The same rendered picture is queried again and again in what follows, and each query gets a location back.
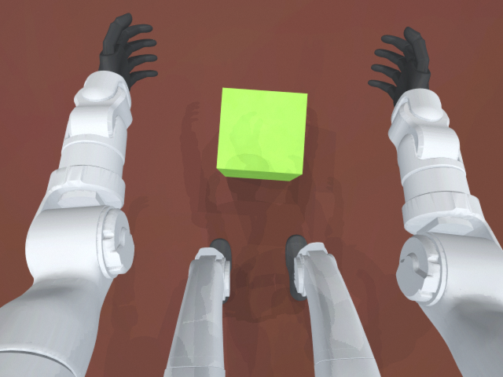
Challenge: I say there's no carton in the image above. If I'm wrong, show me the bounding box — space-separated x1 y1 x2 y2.
217 88 307 181

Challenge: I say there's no robot right foot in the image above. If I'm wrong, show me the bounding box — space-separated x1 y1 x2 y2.
285 235 307 301

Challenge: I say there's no left robot shin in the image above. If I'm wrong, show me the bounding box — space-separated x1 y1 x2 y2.
189 247 224 270

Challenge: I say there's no robot left hand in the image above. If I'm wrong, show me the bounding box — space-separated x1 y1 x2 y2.
98 13 158 91

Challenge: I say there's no robot left forearm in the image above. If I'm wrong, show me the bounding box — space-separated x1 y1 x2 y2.
25 71 132 276

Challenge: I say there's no robot right hand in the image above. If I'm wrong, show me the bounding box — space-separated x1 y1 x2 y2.
368 27 431 107

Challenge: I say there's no left robot upper arm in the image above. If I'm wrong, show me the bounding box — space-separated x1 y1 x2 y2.
0 205 134 377

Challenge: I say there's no robot right forearm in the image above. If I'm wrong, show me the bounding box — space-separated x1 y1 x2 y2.
388 89 503 251

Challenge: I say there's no right robot upper arm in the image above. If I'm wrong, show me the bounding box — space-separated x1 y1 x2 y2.
396 232 503 377

